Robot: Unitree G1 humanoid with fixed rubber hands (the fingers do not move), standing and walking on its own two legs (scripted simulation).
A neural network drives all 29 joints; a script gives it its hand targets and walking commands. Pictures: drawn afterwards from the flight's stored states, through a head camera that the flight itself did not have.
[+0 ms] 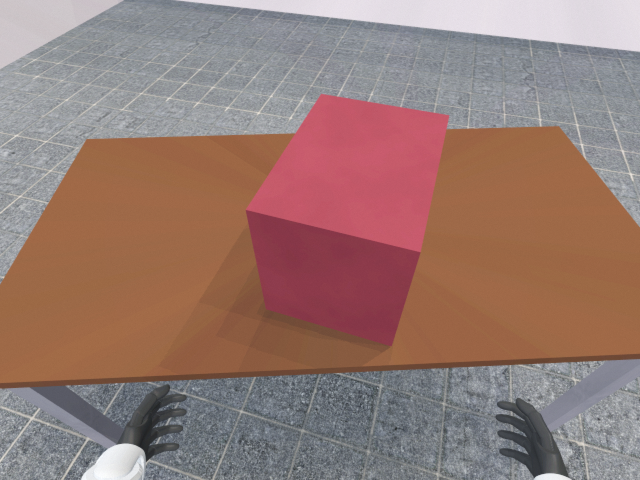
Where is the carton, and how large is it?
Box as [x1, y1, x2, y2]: [246, 94, 448, 345]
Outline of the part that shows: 321,94 246,208 265,306 267,309 391,345 420,252 448,115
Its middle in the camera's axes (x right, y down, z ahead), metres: +0.06 -0.05 +0.67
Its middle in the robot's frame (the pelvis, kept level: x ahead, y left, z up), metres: +0.54 -0.05 -0.01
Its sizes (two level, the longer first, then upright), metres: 0.315 0.228 0.248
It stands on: a table, 0.64 m high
